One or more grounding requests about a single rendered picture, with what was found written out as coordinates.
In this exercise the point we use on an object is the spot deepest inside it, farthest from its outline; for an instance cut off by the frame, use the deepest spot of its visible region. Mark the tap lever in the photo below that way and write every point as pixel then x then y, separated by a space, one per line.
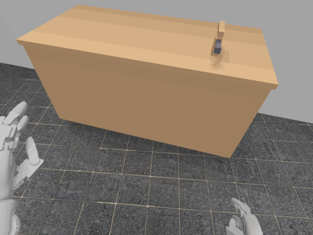
pixel 218 47

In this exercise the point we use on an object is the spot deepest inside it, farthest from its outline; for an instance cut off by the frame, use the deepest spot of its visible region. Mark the left robot forearm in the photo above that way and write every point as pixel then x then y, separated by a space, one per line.
pixel 10 224

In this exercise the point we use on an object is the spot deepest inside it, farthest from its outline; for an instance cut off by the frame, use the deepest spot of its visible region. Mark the counter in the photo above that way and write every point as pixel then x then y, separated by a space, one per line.
pixel 152 76

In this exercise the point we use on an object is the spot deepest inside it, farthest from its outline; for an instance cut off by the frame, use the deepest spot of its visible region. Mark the robot right hand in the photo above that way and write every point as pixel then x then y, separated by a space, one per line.
pixel 248 225

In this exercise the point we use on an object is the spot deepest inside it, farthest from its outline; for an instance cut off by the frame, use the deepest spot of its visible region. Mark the robot left hand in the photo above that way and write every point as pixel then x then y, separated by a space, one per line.
pixel 11 127

